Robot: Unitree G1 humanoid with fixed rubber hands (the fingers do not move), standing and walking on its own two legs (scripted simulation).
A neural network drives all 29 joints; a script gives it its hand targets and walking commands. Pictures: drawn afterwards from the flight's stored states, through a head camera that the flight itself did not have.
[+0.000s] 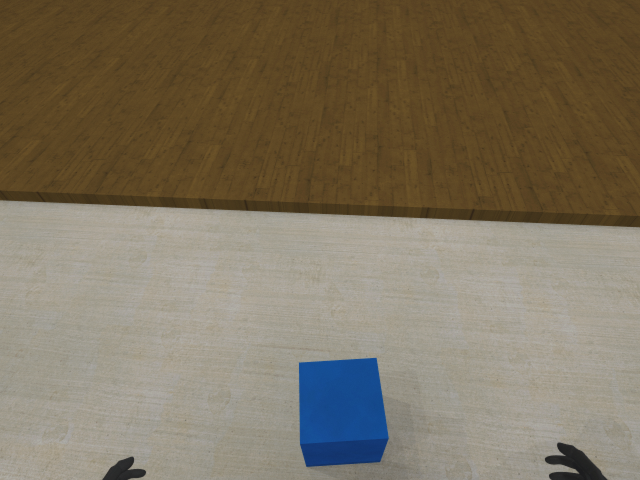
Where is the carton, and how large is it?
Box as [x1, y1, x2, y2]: [299, 358, 388, 466]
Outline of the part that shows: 376,358 299,363 300,445 306,466 374,462 380,460 388,437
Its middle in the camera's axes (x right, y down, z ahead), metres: +0.05 +0.48 +1.08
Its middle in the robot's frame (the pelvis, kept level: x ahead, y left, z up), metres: +0.39 -0.01 -0.66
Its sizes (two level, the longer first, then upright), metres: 0.210 0.200 0.250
